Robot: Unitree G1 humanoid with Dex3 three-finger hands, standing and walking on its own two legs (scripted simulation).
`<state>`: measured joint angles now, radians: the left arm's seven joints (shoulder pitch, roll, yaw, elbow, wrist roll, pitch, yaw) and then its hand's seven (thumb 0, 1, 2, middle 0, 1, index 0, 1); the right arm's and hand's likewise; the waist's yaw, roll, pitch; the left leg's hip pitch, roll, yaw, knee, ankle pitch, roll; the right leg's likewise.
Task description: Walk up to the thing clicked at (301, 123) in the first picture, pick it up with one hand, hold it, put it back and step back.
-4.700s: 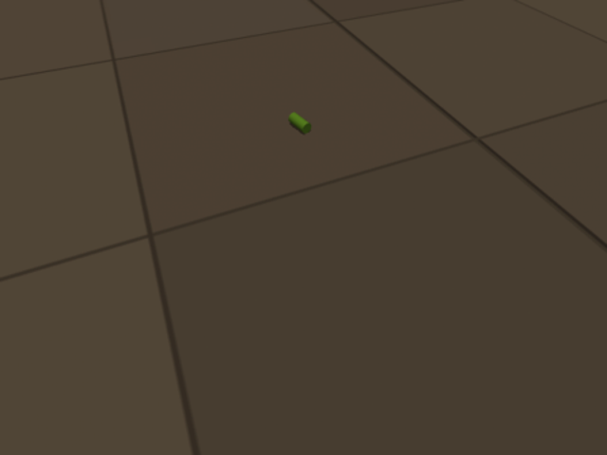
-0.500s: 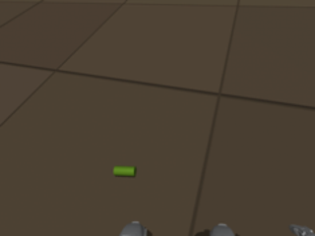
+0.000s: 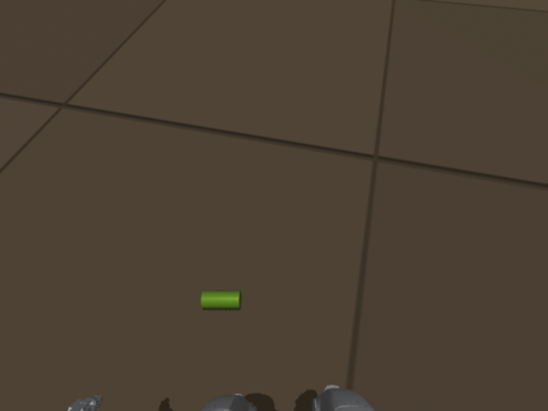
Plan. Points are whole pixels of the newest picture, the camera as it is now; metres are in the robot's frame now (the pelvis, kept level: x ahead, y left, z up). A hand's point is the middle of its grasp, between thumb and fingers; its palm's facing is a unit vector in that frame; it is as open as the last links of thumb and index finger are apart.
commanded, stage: walk up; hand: left
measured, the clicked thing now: (221, 299) +0.53 +0.22 -0.71
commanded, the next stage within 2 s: stand in 1.88 s
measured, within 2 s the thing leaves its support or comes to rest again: neither
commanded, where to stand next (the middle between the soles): +0.09 -0.03 m, yaw -1 degrees
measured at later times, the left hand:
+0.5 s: hand out of the picture +0.10 +0.27 -0.12, palm faces -0.05 -0.94 -0.33, open 7.4 cm
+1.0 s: hand out of the picture +0.11 +0.24 -0.12, palm faces -0.04 -0.94 -0.33, open 7.4 cm
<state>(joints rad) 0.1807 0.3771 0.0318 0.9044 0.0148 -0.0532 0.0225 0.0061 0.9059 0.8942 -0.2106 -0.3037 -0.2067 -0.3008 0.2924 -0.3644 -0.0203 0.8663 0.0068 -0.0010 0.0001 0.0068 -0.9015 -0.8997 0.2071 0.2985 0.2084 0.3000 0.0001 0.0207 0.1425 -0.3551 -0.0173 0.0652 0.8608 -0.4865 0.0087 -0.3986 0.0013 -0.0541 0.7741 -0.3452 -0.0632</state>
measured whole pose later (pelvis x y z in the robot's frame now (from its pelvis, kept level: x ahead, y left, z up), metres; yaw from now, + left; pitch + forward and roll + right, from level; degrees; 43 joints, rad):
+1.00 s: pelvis +0.02 -0.01 +0.04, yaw -2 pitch -2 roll +0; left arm 0.07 0.32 0.02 1.18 0.01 0.00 -0.02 0.01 0.91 0.89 -0.21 -0.30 -0.20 -0.30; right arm 0.09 -0.35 -0.01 1.16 -0.01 -0.03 0.00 0.00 -0.90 -0.90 0.21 0.30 0.21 0.30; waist 0.00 0.01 0.05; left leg -0.07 0.03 0.08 0.30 -0.19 -0.01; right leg -0.15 0.04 -0.01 0.32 -0.14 -0.04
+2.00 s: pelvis +0.04 -0.02 +0.04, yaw -3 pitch -2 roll +0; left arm 0.07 0.32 0.02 1.15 0.01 -0.01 -0.01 0.01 0.91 0.89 -0.21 -0.30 -0.20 -0.30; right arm 0.09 -0.35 -0.01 1.13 -0.01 -0.02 0.00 0.00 -0.90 -0.90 0.21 0.30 0.21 0.30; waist -0.01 0.02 0.05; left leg -0.03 0.05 0.09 0.28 -0.21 -0.03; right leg -0.11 0.06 -0.01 0.30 -0.15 -0.05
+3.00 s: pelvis +0.04 -0.01 +0.04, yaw -1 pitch -2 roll +0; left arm 0.10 0.34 0.00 1.16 0.01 -0.01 0.00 0.01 0.91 0.89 -0.21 -0.30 -0.20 -0.30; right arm 0.13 -0.35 0.01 1.14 -0.01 -0.02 0.00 0.00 -0.90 -0.90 0.21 0.30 0.21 0.30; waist 0.00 0.02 0.04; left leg -0.05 0.03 0.06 0.27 -0.19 -0.01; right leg -0.11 0.03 -0.04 0.29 -0.15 -0.04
